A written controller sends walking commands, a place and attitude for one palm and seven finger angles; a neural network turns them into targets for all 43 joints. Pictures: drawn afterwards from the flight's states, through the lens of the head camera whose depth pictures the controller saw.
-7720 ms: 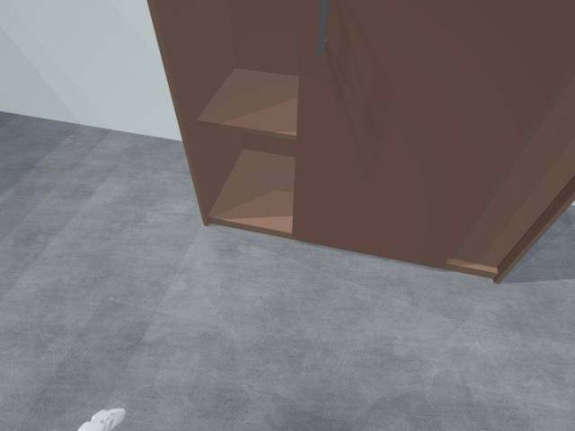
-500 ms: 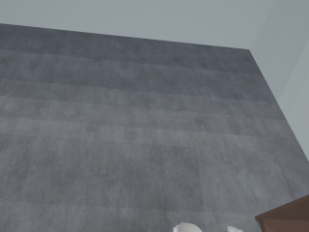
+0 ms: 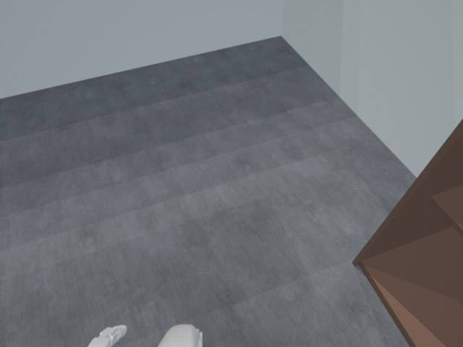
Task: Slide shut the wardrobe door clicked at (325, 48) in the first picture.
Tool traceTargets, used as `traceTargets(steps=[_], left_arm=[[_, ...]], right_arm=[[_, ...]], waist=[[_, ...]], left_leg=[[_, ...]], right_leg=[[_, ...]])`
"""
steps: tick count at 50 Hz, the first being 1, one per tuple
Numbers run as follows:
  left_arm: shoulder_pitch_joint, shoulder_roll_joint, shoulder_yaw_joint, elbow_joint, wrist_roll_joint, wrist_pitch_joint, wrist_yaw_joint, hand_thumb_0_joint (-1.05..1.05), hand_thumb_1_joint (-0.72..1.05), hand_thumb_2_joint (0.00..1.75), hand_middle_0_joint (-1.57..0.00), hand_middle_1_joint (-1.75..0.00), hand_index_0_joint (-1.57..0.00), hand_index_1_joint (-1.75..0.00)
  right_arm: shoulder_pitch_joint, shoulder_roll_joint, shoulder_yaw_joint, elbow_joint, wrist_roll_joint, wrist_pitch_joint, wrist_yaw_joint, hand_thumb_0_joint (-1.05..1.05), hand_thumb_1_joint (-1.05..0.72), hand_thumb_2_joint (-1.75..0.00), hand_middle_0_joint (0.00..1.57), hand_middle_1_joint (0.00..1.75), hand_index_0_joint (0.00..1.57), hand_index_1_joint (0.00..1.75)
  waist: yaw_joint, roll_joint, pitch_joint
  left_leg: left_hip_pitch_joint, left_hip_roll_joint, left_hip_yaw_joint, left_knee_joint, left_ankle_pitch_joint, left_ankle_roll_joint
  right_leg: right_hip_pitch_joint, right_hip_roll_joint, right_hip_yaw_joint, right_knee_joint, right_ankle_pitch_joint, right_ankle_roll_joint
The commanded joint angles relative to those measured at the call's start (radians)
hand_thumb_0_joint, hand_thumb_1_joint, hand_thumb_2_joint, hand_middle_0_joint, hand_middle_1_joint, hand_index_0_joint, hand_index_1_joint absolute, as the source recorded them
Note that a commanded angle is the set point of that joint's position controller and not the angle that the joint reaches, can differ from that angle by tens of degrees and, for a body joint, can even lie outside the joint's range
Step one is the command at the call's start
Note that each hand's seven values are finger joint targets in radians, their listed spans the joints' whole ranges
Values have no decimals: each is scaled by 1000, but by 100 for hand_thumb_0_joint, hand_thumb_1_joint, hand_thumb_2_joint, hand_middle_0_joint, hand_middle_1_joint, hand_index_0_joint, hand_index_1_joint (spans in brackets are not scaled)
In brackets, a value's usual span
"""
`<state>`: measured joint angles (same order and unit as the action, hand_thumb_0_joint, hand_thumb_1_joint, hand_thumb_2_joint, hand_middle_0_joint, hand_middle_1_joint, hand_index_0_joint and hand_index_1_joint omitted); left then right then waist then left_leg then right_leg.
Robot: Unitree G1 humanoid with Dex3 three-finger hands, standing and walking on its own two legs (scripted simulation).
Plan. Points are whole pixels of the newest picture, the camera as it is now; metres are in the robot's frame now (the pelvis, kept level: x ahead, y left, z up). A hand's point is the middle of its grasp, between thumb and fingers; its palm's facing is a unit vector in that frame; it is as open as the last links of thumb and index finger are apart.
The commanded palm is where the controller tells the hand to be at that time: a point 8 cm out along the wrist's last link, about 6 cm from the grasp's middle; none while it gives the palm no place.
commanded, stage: turn to face it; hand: right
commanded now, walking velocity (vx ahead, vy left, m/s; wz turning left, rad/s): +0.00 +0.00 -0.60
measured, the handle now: out of the picture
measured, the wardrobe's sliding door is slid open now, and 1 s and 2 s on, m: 0.40 0.40 0.40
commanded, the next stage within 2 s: take the last steps up to it in 1.70 s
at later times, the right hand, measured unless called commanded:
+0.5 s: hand out of the picture +0.06 -0.16 -0.13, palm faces +0.27 +0.91 -0.30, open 7.4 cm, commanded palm none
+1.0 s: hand out of the picture -0.15 -0.20 -0.19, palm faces +0.61 +0.75 -0.25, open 7.4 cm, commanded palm none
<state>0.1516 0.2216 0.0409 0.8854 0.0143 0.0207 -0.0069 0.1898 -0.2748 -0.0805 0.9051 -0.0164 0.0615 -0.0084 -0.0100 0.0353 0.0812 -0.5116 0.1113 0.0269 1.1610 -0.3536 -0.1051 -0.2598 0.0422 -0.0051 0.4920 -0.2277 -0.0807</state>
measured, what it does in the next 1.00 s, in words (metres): steps on the spot, turning right: left foot, then right foot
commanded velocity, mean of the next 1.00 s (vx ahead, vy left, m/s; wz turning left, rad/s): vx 0.00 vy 0.00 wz -0.60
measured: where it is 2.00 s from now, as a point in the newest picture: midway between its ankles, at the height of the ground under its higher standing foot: outside the picture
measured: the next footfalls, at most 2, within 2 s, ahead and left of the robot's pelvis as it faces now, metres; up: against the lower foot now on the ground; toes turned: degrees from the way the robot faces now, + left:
left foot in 0.38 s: +0.04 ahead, +0.16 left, +0.00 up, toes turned -13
right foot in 0.86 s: -0.06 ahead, -0.08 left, +0.00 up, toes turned -36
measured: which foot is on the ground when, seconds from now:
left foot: up 0.00-0.36, down 0.38-0.86, up 0.88-1.00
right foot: down 0.00-0.38, up 0.40-0.84, down 0.86-1.00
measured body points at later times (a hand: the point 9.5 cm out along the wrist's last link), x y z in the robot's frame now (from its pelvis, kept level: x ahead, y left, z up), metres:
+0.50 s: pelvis -0.01 +0.06 +0.00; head +0.01 +0.09 +0.45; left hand +0.08 +0.31 -0.16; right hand +0.04 -0.21 -0.11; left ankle +0.01 +0.17 -0.74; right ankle -0.03 -0.06 -0.67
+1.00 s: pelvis -0.05 +0.01 -0.01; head -0.03 -0.05 +0.44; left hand +0.21 +0.15 -0.12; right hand -0.18 -0.24 -0.17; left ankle +0.01 +0.16 -0.66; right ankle -0.09 -0.06 -0.74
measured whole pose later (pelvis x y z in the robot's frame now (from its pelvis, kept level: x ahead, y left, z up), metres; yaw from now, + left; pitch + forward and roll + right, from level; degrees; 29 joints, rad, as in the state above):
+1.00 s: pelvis -0.05 +0.01 -0.01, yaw -35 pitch +0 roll +2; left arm 0.11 0.23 0.05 0.88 0.02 0.02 -0.01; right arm 0.24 -0.29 -0.08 0.94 -0.01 0.08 -0.02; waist -0.02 0.04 0.10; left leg -0.46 0.12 0.08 1.14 -0.48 -0.09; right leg -0.27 0.01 -0.02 0.58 -0.30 -0.06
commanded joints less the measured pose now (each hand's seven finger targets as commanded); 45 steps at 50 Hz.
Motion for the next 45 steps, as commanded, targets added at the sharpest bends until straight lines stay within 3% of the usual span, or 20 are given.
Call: traceTargets(steps=[1, 7, 12, 15, 17, 18, 19, 20, 21, 24, 27, 31, 36, 38, 40, 41, 42, 43, 44, 45], left_arm=[[61, 203, 63, -54, 1, -14, 15, 0, 90, 90, -20, -30, -20, -30], [108, 204, 75, -43, 8, -7, 15, 0, 90, 90, -20, -30, -20, -30], [130, 203, 82, -35, 12, -1, 16, 0, 90, 90, -20, -30, -20, -30], [100, 202, 85, -44, 11, 5, 14, 0, 90, 90, -20, -30, -20, -30], [72, 185, 86, -51, 2, 9, 9, 0, 90, 90, -20, -30, -20, -30], [80, 142, 81, -54, -6, 9, 3, 0, 90, 90, -20, -30, -20, -30], [98, 79, 74, -72, -13, 8, 3, 0, 90, 90, -20, -30, -20, -30], [83, 136, 86, -74, 7, 11, 6, 0, 90, 90, -20, -30, -20, -30], [102, 140, 88, -54, 14, 22, -2, 0, 90, 90, -20, -30, -20, -30], [138, 122, 85, -6, 12, 42, -20, 0, 90, 90, -20, -30, -20, -30], [102, 113, 77, -8, 10, 47, -24, 0, 90, 90, -20, -30, -20, -30], [19, 106, 69, -27, 9, 51, -26, 0, 90, 90, -20, -30, -20, -30], [-61, 90, 48, -51, -1, 37, -27, 0, 90, 90, -20, -30, -20, -30], [-58, 87, 41, -56, -5, 25, -25, 0, 90, 90, -20, -30, -20, -30], [-9, 100, 41, -51, -4, 14, -21, 0, 90, 90, -20, -30, -20, -30], [39, 128, 49, -40, -1, 8, -21, 0, 90, 90, -20, -30, -20, -30], [107, 216, 71, -30, 4, -4, -18, 0, 90, 90, -20, -30, -20, -30], [179, 330, 100, -22, 1, -8, -9, 0, 90, 90, -20, -30, -20, -30], [227, 344, 98, 4, -7, 3, -5, 0, 90, 90, -20, -30, -20, -30], [194, 301, 92, 3, 0, -1, 7, 0, 90, 90, -20, -30, -20, -30]], right_arm=[[-15, -84, -17, -85, -5, -23, -8, 0, -90, -90, 20, 30, 20, 30], [-104, -67, -12, -128, 2, -28, -13, 0, -90, -90, 20, 30, 20, 30], [-113, -47, -2, -146, 10, -37, -19, 0, -90, -90, 20, 30, 20, 30], [-56, -47, -2, -140, 17, -43, -22, 0, -90, -90, 20, 30, 20, 30], [19, -64, -9, -121, 18, -51, -27, 0, -90, -90, 20, 30, 20, 30], [57, -113, -19, -114, 12, -59, -31, 0, -90, -90, 20, 30, 20, 30], [51, -207, -34, -124, -6, -66, -38, 0, -90, -90, 20, 30, 20, 30], [25, -206, -24, -137, -2, -57, -39, 0, -90, -90, 20, 30, 20, 30], [-42, -151, -13, -155, 2, -58, -39, 0, -90, -90, 20, 30, 20, 30], [-113, -81, 7, -154, 7, -66, -30, 0, -90, -90, 20, 30, 20, 30], [-29, -85, 5, -125, 2, -74, -28, 0, -90, -90, 20, 30, 20, 30], [51, -111, -4, -93, -6, -69, -27, 0, -90, -90, 20, 30, 20, 30], [99, -153, -16, -70, -14, -63, -24, 0, -90, -90, 20, 30, 20, 30], [102, -167, -25, -66, -15, -58, -23, 0, -90, -90, 20, 30, 20, 30], [94, -174, -28, -59, -11, -54, -20, 0, -90, -90, 20, 30, 20, 30], [88, -170, -29, -59, -2, -50, -18, 0, -90, -90, 20, 30, 20, 30], [97, -134, -23, -77, 6, -47, -13, 0, -90, -90, 20, 30, 20, 30], [53, -60, -1, -120, 10, -45, -6, 0, -90, -90, 20, 30, 20, 30], [-2, -82, 6, -136, 1, -32, -14, 0, -90, -90, 20, 30, 20, 30], [-28, -71, 2, -125, -2, -25, -19, 0, -90, -90, 20, 30, 20, 30]], waist=[[32, -142, -117], [58, -158, -103], [61, -174, -156], [36, -193, -180], [-4, -162, -201], [-20, -33, -215], [-24, 260, -197], [-14, 199, -154], [24, 106, -101], [71, 113, -19], [37, 140, -13], [-1, 144, -11], [-32, 184, -60], [-38, 203, -97], [-10, 173, -143], [22, 114, -172], [62, -81, -239], [104, -367, -253], [116, -259, -258], [109, -249, -215]], left_leg=[[-65, 4, -42, -31, 29, -12], [-41, -29, -57, -178, -44, -3], [56, -79, -60, -328, -87, 17], [200, -113, -49, -499, -53, 34], [396, -102, -38, -731, 112, 44], [550, 13, -132, -850, 123, 77], [633, 305, -435, -928, 103, 188], [450, 399, -436, -921, 160, 259], [350, 324, -334, -925, 127, 262], [282, 185, -124, -889, 231, 197], [328, 182, -52, -871, 303, 197], [383, 212, -29, -858, 326, 213], [434, 246, 34, -778, 526, 228], [451, 258, 49, -725, 597, 223], [455, 247, 106, -629, 610, 179], [389, 228, 143, -528, 552, 136], [196, 161, 175, -325, 335, 75], [-89, 21, 149, -116, -317, 2], [-84, 33, 45, -31, -336, 18], [-107, 45, 17, 8, -282, 17]], right_leg=[[135, -253, 293, -189, 271, -64], [122, -254, 417, -179, 221, -103], [130, -234, 489, -127, 344, -109], [68, -198, 498, -92, 388, -87], [-52, -142, 465, -45, 261, -26], [-193, -79, 387, 45, 58, 36], [-400, 59, 169, 287, -255, 119], [-369, 41, 126, 487, -355, 124], [-342, 10, 144, 609, -272, 121], [-333, -38, 81, 738, -135, 146], [-345, -56, 44, 744, -99, 165], [-337, -72, 14, 628, -140, 173], [-230, -73, -56, 378, -208, 162], [-160, -60, -82, 272, -217, 144], [-58, -45, -106, 95, -112, 132], [70, -46, -93, -38, 25, 121], [286, -179, 79, -98, 238, 64], [393, -444, 423, -102, 712, -70], [359, -485, 374, -74, 752, -133], [308, -436, 345, -94, 691, -126]])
